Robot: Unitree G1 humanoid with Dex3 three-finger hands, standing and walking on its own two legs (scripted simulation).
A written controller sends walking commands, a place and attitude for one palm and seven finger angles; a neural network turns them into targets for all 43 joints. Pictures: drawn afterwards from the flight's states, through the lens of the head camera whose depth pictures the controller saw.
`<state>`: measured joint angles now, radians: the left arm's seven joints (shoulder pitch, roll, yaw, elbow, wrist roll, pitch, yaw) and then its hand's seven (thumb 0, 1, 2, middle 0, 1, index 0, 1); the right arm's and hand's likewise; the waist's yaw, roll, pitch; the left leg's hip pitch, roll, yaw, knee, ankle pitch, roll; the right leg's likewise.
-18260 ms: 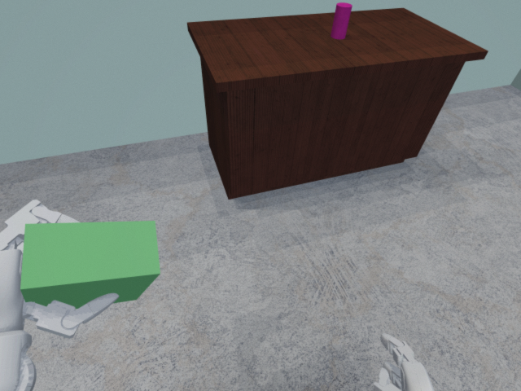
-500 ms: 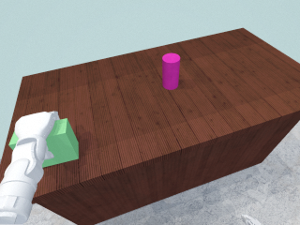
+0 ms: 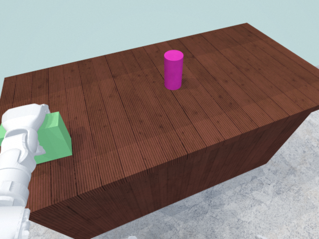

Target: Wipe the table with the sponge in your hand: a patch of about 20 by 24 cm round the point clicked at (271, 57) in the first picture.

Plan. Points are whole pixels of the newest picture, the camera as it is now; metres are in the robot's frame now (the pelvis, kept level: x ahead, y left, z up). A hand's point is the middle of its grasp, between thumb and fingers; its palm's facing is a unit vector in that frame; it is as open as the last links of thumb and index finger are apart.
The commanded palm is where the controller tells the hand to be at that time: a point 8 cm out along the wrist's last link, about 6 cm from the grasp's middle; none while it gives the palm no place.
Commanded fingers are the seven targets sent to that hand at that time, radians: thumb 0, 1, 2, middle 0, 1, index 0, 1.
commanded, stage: wipe forward along the first lane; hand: left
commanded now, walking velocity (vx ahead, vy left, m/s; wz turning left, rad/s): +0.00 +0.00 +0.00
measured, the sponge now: (42, 144) +0.35 +0.36 +0.02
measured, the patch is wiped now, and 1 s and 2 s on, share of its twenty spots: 0.50 0.70 0.80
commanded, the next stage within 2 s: slide across to the middle lane in 0.50 s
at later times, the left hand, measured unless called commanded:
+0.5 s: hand (34, 122) +0.40 +0.38 +0.06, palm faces -0.12 +0.02 -0.99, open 10.2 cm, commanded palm +0.39 +0.37 +0.09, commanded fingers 0.00 0.10 1.30 -1.20 -1.60 -1.20 -1.60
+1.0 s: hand (42, 110) +0.43 +0.36 +0.07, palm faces -0.10 +0.03 -0.99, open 10.2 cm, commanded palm +0.42 +0.33 +0.12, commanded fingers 0.00 0.10 1.30 -1.20 -1.60 -1.20 -1.60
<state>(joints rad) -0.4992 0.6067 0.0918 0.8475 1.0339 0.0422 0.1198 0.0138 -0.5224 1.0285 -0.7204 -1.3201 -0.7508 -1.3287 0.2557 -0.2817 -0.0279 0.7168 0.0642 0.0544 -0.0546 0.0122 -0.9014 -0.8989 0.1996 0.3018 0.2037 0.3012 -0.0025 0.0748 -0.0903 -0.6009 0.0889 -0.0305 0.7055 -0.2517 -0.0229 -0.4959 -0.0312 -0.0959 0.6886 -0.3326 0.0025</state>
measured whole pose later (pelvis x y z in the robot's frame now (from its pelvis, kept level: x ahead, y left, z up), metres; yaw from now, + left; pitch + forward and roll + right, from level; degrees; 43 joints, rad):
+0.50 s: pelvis +0.00 +0.01 +0.00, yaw -1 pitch +11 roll -2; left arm -0.64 0.66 0.11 1.00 1.07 0.03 0.14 0.01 -0.53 1.03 -0.72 -1.32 -0.75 -1.33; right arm 0.28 -0.28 -0.03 0.73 0.06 0.07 -0.04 0.01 -0.90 -0.90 0.20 0.30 0.20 0.30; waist -0.03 0.06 -0.11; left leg -0.68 0.08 -0.02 0.74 -0.26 -0.02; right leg -0.56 -0.03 -0.08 0.70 -0.33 0.02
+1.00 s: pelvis +0.02 +0.03 +0.00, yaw +0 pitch +11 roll -3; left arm -0.70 0.61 -0.01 0.95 1.04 0.11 0.14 0.00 -0.52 1.03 -0.72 -1.32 -0.75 -1.33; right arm 0.29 -0.25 -0.03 0.77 0.06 0.04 -0.04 0.01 -0.90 -0.90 0.20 0.30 0.20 0.30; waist -0.03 0.06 -0.10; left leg -0.64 0.06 -0.01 0.71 -0.27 -0.01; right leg -0.51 -0.05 -0.08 0.64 -0.32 0.03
